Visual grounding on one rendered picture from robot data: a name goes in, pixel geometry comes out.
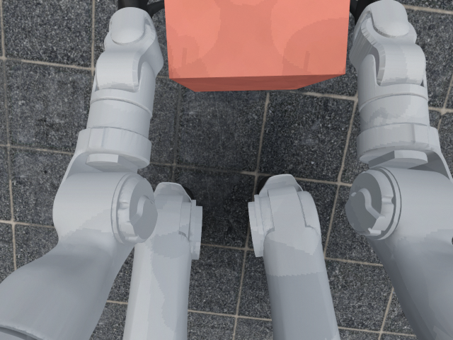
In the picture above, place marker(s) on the carton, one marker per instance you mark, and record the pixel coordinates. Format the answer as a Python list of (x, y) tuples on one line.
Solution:
[(251, 45)]

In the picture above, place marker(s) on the left robot hand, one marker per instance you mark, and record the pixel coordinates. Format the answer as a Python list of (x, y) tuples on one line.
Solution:
[(151, 9)]

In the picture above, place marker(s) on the robot right foot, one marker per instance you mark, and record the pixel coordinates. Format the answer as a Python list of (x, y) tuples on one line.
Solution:
[(262, 183)]

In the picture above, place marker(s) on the robot left foot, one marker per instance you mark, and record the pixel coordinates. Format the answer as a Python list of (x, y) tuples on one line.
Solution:
[(188, 191)]

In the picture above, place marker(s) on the right robot hand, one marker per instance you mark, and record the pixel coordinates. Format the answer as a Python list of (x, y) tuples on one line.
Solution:
[(357, 7)]

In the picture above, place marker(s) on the robot foot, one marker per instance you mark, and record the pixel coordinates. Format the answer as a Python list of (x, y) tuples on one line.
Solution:
[(262, 183), (188, 191)]

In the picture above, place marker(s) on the robot left upper arm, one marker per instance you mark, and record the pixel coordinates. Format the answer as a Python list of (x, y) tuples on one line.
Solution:
[(99, 217)]

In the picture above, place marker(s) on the left robot forearm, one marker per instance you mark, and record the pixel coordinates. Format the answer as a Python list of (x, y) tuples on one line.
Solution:
[(122, 98)]

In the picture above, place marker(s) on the robot right upper arm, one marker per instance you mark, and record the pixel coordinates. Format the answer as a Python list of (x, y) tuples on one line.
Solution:
[(406, 216)]

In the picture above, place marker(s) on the right robot forearm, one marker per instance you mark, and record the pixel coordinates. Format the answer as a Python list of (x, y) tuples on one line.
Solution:
[(392, 93)]

